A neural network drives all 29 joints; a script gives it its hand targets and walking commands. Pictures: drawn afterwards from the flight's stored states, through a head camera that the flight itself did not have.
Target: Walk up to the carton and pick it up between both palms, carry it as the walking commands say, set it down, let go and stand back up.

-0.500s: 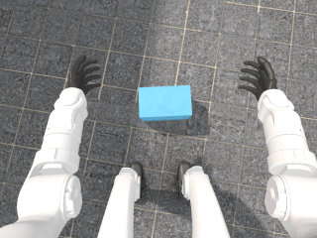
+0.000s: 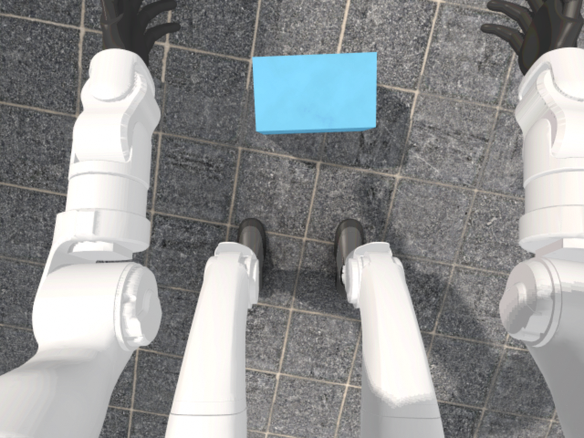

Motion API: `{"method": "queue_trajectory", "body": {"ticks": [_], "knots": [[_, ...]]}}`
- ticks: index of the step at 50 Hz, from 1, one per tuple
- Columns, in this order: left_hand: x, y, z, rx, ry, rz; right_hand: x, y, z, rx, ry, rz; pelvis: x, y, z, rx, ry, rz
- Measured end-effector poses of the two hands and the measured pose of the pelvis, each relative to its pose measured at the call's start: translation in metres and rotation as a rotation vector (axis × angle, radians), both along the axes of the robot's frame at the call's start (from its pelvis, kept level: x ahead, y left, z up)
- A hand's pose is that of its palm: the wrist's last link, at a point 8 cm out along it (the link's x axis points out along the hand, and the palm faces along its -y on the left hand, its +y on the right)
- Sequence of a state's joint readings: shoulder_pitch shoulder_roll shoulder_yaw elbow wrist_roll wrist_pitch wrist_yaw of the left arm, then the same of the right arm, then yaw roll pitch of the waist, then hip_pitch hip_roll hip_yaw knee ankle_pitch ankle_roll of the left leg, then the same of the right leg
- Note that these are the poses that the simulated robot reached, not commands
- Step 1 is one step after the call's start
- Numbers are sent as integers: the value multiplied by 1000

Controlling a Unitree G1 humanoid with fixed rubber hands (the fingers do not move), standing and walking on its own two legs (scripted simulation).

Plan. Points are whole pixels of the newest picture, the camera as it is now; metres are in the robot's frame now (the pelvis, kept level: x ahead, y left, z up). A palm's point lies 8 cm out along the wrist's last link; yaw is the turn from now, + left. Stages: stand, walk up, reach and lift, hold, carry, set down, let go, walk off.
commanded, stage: reach and lift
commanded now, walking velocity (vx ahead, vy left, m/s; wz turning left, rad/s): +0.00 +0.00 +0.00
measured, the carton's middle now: (313, 98) +0.52 -0.02 -0.57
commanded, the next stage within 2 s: none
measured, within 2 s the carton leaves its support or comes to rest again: neither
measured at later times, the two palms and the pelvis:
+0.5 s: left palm (186, 77) +0.51 +0.17 -0.30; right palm (464, 75) +0.51 -0.23 -0.30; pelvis -0.05 +0.00 -0.16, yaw -1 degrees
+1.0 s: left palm (204, 90) +0.51 +0.18 -0.43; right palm (422, 95) +0.50 -0.22 -0.45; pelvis -0.03 +0.00 -0.26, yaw +0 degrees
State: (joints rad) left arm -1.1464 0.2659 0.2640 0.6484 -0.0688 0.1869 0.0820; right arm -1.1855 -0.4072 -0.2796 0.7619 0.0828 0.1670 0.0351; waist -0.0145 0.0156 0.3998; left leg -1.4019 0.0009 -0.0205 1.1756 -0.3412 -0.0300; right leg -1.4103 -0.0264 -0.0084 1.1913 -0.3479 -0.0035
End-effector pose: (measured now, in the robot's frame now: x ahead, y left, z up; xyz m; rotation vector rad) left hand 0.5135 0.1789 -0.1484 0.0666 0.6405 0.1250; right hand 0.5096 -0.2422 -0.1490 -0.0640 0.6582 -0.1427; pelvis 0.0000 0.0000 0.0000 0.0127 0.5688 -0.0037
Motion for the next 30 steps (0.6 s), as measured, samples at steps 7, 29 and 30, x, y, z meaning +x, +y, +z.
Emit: {"method": "queue_trajectory", "body": {"ticks": [7, 29, 30], "knots": [[-2, -6, -45, -11, 5, 10, -4, 0, -46, 5, 9, -19, -17, 3, -37, 0, -62, -7], [-3, -13, -173, -4, 45, 42, 2, 16, -172, 17, 39, -36, -54, 1, -179, 17, -51, -20], [-2, -14, -179, -3, 45, 42, 3, 17, -177, 17, 39, -38, -53, 1, -184, 16, -50, -19]]}}
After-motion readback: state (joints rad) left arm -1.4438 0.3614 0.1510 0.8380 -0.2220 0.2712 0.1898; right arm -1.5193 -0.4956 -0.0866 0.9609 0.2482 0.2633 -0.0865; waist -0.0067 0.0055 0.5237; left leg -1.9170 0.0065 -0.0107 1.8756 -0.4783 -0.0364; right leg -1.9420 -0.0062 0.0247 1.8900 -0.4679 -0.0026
